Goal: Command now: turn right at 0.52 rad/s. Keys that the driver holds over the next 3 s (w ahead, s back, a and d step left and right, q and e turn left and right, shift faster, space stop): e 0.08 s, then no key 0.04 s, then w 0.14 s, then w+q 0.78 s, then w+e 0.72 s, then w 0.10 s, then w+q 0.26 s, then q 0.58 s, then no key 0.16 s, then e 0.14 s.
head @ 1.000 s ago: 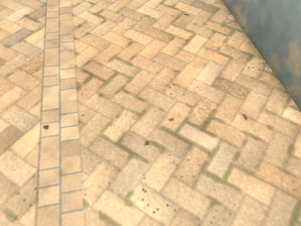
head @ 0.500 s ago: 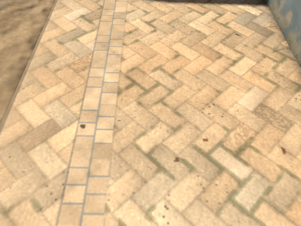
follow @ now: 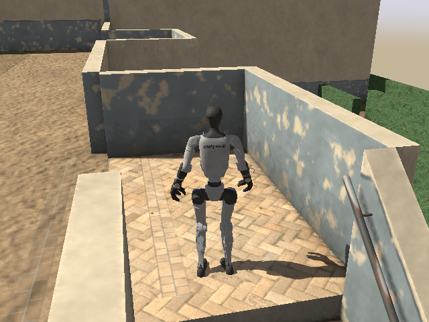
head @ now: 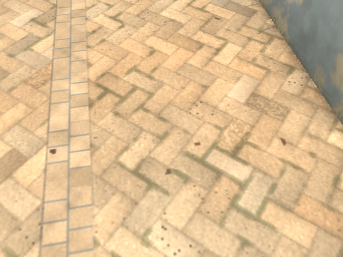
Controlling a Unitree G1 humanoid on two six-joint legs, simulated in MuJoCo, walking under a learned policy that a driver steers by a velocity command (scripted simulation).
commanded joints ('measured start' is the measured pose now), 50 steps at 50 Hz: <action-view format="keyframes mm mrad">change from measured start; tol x32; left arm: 1 -14 67 23 -79 -20 -9 4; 50 20 67 -35 -7 9 -142 -1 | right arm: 1 119 -172 -40 -38 -17 -31 -25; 40 -161 -3 -13 -37 -34 -26 128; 50 186 -168 -89 69 -8 -32 42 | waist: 1 -53 53 -126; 50 -82 -8 -78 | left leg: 1 267 234 -202 -313 58 72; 6 119 295 -146 -234 530 200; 11 237 296 -204 -353 -59 220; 18 90 269 -181 -350 25 241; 23 -531 -7 23 330 -202 104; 31 -529 115 14 614 173 48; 44 -39 -34 215 76 128 189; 47 635 428 -724 -183 -56 433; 50 296 320 -403 -264 277 332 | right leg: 1 -88 -89 123 109 -40 -5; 8 -251 -22 -142 614 -169 66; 20 261 -51 -305 -144 -14 -28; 24 395 -552 345 -392 -536 -190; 39 310 -354 -382 -378 475 -97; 44 378 -385 -456 87 1062 -69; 47 -342 -91 -339 967 -310 18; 50 -399 -223 -207 809 -85 7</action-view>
